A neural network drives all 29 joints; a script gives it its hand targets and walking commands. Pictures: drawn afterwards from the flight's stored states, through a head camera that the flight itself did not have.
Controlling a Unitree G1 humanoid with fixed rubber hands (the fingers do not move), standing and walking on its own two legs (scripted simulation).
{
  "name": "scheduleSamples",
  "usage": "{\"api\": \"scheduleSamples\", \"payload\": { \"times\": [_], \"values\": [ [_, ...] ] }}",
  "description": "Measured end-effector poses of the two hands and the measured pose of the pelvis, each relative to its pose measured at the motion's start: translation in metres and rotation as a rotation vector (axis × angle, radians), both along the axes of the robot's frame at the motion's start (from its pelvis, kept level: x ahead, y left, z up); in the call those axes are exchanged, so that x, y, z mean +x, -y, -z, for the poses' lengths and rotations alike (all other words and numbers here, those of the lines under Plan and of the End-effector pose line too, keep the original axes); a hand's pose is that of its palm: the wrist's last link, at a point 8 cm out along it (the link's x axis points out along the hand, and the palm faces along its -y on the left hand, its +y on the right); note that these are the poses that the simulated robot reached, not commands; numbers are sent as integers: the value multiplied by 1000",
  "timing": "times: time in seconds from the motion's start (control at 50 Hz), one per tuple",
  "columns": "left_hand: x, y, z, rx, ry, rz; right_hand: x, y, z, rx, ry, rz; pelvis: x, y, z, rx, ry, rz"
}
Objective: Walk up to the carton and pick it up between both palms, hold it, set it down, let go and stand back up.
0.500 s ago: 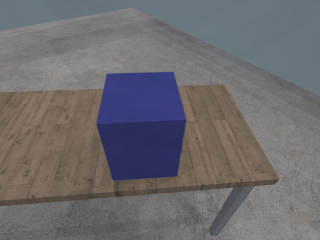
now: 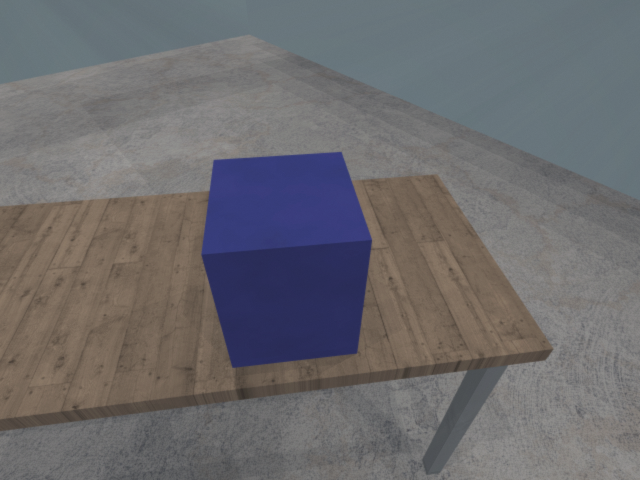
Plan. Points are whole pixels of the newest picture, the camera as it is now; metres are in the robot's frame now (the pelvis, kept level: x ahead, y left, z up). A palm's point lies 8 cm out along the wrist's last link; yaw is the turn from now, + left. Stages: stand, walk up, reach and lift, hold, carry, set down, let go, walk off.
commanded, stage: stand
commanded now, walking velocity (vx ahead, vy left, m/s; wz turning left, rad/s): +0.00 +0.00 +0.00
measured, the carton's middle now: (287, 259) +0.46 +0.04 +0.04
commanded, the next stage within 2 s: none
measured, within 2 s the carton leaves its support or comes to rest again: neither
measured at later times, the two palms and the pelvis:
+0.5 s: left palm out of the picture -0.04 +0.21 -0.15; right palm out of the picture -0.05 -0.19 -0.15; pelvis +0.00 +0.02 +0.00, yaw -1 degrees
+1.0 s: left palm out of the picture -0.03 +0.22 -0.15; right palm out of the picture -0.06 -0.17 -0.15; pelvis +0.00 +0.03 +0.00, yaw -1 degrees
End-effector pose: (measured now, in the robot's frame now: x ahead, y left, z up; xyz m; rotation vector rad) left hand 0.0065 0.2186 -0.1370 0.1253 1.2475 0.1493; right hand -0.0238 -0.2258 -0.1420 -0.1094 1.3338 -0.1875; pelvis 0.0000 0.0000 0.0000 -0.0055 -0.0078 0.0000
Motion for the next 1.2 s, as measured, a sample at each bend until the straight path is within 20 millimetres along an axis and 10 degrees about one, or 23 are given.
{"api": "scheduleSamples", "payload": {
  "times": [0.34, 1.2],
  "values": [
    [-42, 7, 9, -32, -167, -15, -26, -27, 7, 37, -105, 26, -2, -12, 0, 6, 15, 8],
    [-40, 3, 14, -41, -264, -9, -28, -56, 11, 56, -153, 43, 4, -29, 1, 12, 26, 10]
  ]
}}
